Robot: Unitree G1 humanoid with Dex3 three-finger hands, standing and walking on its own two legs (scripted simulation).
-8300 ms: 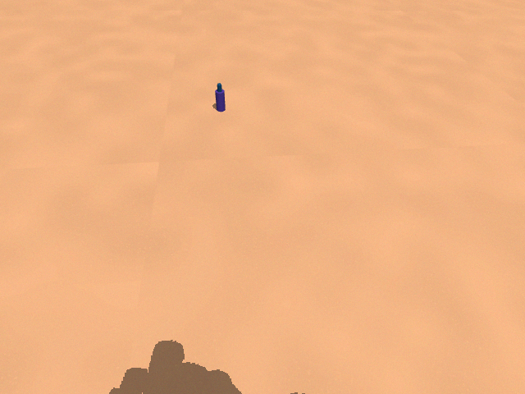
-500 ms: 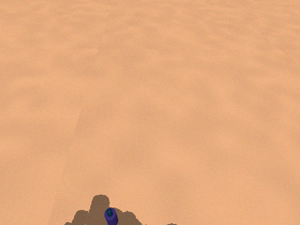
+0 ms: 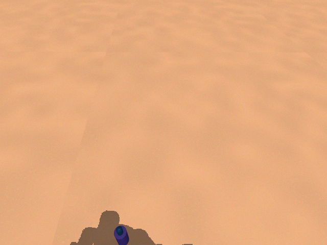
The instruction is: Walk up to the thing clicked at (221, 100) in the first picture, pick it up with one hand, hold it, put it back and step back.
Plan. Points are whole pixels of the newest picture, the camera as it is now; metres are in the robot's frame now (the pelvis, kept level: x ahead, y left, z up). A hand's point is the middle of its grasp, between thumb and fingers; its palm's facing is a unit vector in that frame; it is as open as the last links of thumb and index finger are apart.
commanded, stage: stand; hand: left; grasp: from the side
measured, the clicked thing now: (121, 234) +0.35 +0.20 -0.68
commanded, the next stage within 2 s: go down in 0.32 s
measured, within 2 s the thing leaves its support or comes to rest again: neither
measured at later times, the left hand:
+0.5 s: hand out of the picture +0.09 +0.25 -0.16, palm faces +0.04 -0.94 -0.34, open 7.7 cm
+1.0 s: hand out of the picture +0.15 +0.29 -0.22, palm faces +0.08 -0.95 -0.31, open 16.6 cm
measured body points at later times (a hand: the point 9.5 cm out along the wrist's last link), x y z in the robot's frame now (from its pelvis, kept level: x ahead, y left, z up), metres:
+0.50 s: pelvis +0.00 +0.00 +0.00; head +0.02 +0.00 +0.45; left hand +0.09 +0.30 -0.13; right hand +0.09 -0.29 -0.13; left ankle +0.01 +0.13 -0.75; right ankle -0.02 -0.13 -0.75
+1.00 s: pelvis -0.02 +0.01 -0.09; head +0.08 +0.01 +0.35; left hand +0.15 +0.34 -0.19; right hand +0.11 -0.27 -0.19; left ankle +0.01 +0.12 -0.75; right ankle -0.02 -0.13 -0.75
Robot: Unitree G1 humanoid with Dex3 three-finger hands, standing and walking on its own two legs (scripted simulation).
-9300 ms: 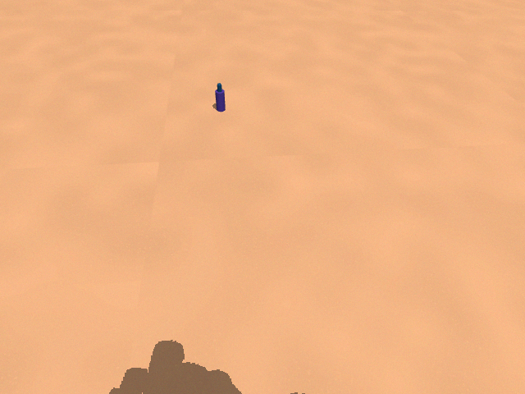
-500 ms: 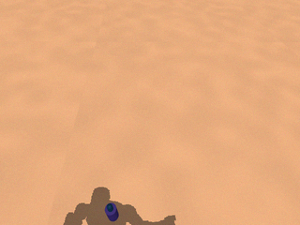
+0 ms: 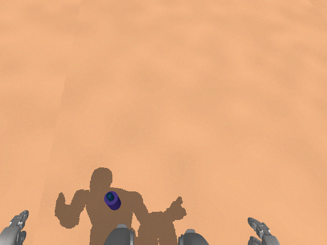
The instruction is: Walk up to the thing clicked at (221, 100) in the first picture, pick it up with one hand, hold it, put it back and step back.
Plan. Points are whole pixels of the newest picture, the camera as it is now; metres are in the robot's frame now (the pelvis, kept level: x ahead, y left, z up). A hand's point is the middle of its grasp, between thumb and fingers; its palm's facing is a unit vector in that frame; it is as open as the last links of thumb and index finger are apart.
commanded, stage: go down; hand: left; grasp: from the side
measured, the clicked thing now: (112, 199) +0.36 +0.21 -0.59
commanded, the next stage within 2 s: none
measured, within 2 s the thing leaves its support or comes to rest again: neither
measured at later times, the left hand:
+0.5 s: hand (36, 233) +0.18 +0.33 -0.19, palm faces +0.16 -0.96 -0.24, open 17.5 cm
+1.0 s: hand (38, 214) +0.24 +0.37 -0.24, palm faces +0.15 -0.97 -0.19, open 17.5 cm
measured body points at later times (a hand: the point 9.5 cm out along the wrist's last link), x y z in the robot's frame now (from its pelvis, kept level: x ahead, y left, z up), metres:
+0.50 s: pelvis -0.02 -0.01 -0.10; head +0.13 +0.02 +0.32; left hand +0.17 +0.38 -0.17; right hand +0.20 -0.26 -0.19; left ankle +0.03 +0.12 -0.66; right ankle +0.01 -0.13 -0.66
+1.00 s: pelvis -0.06 +0.00 -0.20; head +0.13 +0.03 +0.21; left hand +0.23 +0.42 -0.23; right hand +0.13 -0.28 -0.31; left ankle +0.03 +0.12 -0.66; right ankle +0.01 -0.13 -0.66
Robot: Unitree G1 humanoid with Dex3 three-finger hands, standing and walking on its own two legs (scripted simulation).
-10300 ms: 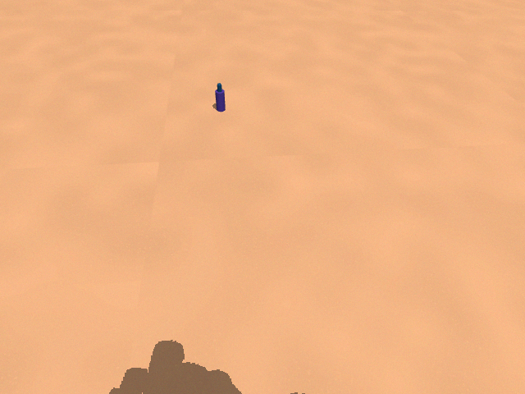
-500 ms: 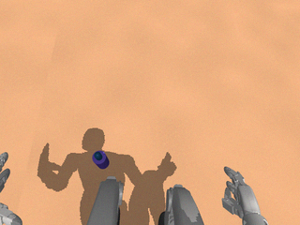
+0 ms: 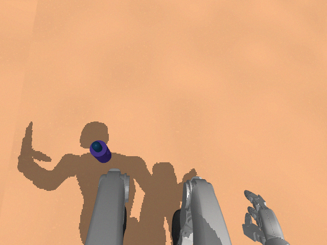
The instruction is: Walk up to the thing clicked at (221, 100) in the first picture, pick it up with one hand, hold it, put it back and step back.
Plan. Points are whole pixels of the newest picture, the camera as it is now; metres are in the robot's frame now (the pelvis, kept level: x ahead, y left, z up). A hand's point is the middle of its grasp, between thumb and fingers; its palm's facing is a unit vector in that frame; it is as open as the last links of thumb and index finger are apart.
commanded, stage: go down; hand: left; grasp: from the side
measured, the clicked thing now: (100, 150) +0.40 +0.23 -0.39
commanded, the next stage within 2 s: none
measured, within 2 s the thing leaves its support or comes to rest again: neither
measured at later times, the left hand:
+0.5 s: hand out of the picture +0.29 +0.40 -0.07, palm faces +0.20 -0.97 -0.16, open 17.5 cm
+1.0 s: hand out of the picture +0.30 +0.41 -0.08, palm faces +0.20 -0.97 -0.15, open 17.5 cm
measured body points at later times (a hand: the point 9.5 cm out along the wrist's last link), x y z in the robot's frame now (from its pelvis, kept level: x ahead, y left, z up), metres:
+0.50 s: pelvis -0.01 +0.00 -0.06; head +0.18 +0.04 +0.35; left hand +0.28 +0.45 -0.06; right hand +0.19 -0.27 -0.16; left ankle +0.07 +0.13 -0.46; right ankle +0.07 -0.13 -0.46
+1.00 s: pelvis -0.02 +0.00 -0.08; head +0.18 +0.05 +0.32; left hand +0.29 +0.46 -0.07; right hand +0.18 -0.27 -0.18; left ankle +0.07 +0.13 -0.46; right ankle +0.07 -0.13 -0.46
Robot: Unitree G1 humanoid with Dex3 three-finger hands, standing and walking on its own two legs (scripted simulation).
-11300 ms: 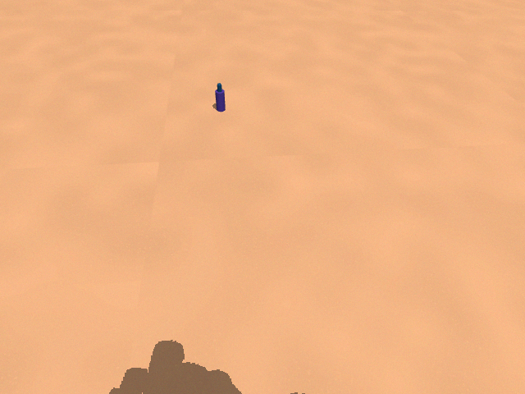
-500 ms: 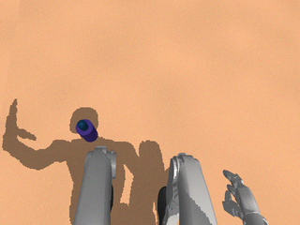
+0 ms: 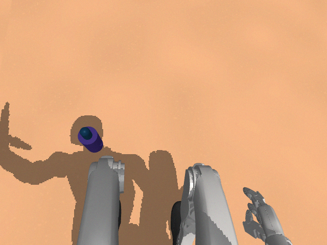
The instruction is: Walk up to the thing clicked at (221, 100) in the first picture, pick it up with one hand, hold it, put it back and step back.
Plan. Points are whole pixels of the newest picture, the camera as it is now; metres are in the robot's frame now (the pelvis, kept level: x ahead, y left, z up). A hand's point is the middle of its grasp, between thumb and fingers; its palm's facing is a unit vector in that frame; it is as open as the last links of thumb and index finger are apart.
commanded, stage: go down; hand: left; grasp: from the side
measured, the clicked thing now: (90, 138) +0.41 +0.25 -0.31
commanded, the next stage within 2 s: none
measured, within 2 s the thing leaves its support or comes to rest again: neither
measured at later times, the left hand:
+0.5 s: hand out of the picture +0.31 +0.42 -0.01, palm faces +0.22 -0.97 -0.13, open 17.5 cm
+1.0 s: hand out of the picture +0.32 +0.42 -0.01, palm faces +0.21 -0.97 -0.12, open 17.4 cm
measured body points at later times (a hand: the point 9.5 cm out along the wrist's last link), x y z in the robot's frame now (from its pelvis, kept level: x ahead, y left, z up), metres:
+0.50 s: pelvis -0.01 +0.00 -0.02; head +0.19 +0.06 +0.39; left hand +0.30 +0.47 +0.00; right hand +0.19 -0.26 -0.12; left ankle +0.09 +0.13 -0.38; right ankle +0.09 -0.12 -0.38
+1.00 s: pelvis +0.00 +0.00 -0.02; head +0.19 +0.06 +0.38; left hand +0.30 +0.47 +0.00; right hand +0.20 -0.27 -0.13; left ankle +0.09 +0.13 -0.38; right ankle +0.09 -0.12 -0.38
